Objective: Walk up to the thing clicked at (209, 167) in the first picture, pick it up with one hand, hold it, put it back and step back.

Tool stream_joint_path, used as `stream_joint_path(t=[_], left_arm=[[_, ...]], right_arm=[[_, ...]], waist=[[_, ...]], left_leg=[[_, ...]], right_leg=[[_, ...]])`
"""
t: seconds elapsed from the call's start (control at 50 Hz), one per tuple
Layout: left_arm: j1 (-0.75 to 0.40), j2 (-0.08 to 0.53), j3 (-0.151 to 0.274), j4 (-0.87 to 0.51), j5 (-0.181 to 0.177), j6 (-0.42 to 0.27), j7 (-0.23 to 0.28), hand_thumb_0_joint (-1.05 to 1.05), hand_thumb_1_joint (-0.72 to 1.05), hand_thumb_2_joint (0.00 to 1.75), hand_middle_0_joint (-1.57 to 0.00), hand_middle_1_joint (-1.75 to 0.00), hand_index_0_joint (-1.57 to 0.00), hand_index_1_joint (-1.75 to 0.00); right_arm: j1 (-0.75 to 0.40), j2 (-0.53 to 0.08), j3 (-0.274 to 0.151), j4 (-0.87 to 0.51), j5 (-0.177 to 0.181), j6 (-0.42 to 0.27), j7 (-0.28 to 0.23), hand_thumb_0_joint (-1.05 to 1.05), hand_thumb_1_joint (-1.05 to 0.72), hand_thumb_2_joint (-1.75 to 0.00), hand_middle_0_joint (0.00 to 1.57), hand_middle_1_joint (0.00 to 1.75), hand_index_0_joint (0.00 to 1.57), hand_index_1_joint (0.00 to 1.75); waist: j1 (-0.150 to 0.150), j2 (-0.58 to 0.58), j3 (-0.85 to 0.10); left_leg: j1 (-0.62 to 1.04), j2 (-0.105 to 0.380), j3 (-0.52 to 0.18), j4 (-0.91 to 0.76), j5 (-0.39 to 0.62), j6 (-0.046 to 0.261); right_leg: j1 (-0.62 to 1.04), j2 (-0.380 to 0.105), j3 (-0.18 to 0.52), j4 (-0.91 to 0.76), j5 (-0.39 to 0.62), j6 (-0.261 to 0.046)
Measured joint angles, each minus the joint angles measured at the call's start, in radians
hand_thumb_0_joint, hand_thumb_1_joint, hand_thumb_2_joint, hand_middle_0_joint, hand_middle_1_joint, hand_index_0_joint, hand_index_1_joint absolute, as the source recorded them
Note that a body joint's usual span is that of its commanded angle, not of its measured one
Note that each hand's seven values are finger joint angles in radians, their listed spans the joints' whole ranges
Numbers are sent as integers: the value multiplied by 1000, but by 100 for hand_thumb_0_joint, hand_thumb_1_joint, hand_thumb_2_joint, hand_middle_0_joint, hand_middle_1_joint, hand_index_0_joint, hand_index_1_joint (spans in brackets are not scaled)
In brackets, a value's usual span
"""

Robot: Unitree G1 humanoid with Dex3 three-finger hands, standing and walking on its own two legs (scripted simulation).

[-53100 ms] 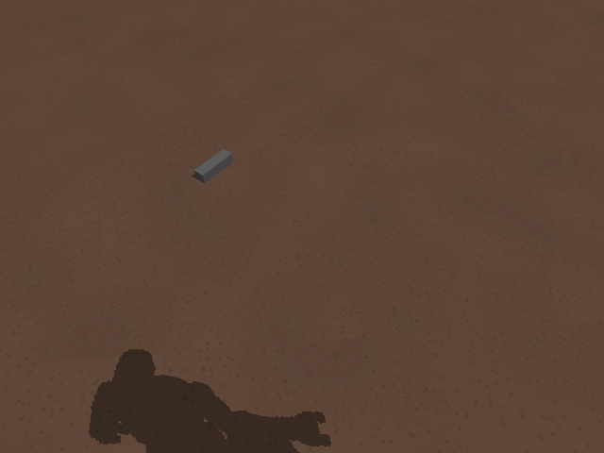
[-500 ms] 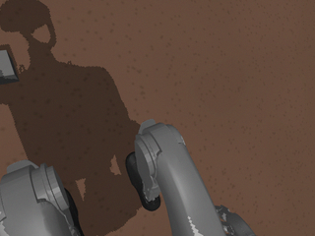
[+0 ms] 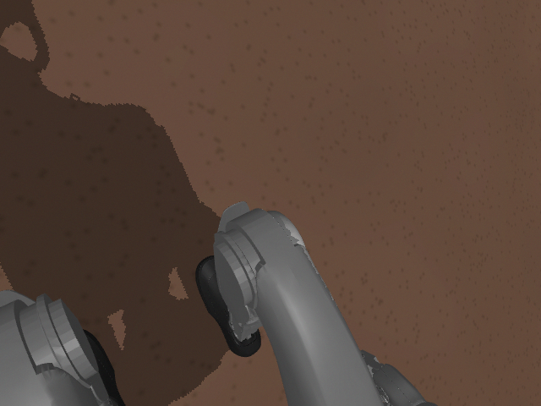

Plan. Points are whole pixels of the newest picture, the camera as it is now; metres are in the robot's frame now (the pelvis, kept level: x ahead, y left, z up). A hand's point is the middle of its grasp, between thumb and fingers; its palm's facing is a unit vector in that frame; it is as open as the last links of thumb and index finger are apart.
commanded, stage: rest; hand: left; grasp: from above
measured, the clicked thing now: out of the picture +0.51 +0.30 -0.28
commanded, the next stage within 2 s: open in 0.28 s
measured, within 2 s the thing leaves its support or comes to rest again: rests again in 0.02 s
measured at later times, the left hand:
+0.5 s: hand out of the picture +0.50 +0.28 -0.25, palm faces -0.46 -0.12 -0.88, open 9.0 cm
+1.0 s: hand out of the picture +0.51 +0.28 -0.24, palm faces -0.45 -0.12 -0.88, open 12.5 cm
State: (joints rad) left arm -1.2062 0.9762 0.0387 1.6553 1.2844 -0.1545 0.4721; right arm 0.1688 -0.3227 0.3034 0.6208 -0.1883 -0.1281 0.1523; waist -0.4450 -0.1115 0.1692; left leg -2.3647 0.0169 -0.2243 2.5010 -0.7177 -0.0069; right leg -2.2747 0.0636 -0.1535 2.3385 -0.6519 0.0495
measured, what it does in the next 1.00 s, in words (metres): stands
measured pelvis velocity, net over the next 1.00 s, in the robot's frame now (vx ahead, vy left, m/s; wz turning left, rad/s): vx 0.00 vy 0.00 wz -0.03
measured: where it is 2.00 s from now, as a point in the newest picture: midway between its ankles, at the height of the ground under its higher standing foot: (175, 361)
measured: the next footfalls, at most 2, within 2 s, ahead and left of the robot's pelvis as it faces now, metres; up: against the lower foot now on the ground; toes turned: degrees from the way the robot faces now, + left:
none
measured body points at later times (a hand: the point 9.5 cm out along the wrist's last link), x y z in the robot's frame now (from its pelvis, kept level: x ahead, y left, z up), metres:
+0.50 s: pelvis +0.00 +0.00 +0.00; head +0.30 +0.11 +0.31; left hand +0.52 +0.28 -0.20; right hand +0.02 -0.25 -0.05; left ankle +0.06 +0.13 -0.28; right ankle +0.11 -0.12 -0.28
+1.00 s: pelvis +0.00 +0.00 +0.00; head +0.30 +0.11 +0.31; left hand +0.53 +0.29 -0.19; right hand +0.01 -0.25 -0.05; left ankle +0.06 +0.13 -0.28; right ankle +0.11 -0.12 -0.28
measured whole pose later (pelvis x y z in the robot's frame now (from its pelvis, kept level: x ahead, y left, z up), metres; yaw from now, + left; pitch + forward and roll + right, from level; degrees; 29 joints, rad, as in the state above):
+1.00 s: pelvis +0.00 +0.00 +0.00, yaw -2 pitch +30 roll -14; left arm -1.25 1.05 -0.01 1.69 1.24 -0.17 0.47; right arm 0.14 -0.34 0.36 0.61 -0.20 -0.15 0.16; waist -0.47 -0.12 0.20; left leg -2.36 0.03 -0.24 2.51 -0.72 0.00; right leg -2.26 0.08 -0.17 2.32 -0.63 0.06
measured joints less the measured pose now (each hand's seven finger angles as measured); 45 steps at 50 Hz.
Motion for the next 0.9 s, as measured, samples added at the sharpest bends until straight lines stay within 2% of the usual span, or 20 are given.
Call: stream_joint_path(t=[0.22, 0.5, 0.7, 0.9], left_arm=[[-12, 28, -6, 22, -23, 5, 15, 0, 20, 34, -74, -49, -76, -44], [-7, 44, -19, 21, -26, -11, 16, 0, 21, 34, -71, -50, -74, -46], [-27, 58, -32, 37, -30, -2, 30, 0, 2, 48, -53, -61, -56, -57], [-46, 75, -53, 48, -47, -2, 5, 0, -14, 66, -37, -75, -39, -73]], right_arm=[[-25, -12, 24, -8, -4, -20, 6, 0, -91, -90, 20, 30, 21, 30], [-34, -18, 45, -15, -7, -34, 13, 0, -90, -90, 20, 30, 21, 30], [-40, -19, 49, -15, -9, -39, 17, 0, -90, -90, 20, 31, 21, 30], [-37, -25, 56, -20, -7, -28, 10, 0, -90, -90, 20, 31, 21, 30]], waist=[[-11, -12, 21], [-12, -21, 29], [-18, -15, 20], [-23, -10, 29]], left_leg=[[7, 7, -11, 7, -3, 2], [7, 8, -18, 13, -1, 7], [6, 9, -21, 12, 0, 9], [8, 12, -18, 10, 3, 13]], right_leg=[[7, 8, -8, -4, 7, 5], [13, 12, -14, -8, 12, 9], [15, 13, -17, -13, 15, 10], [16, 15, -15, -16, 20, 14]])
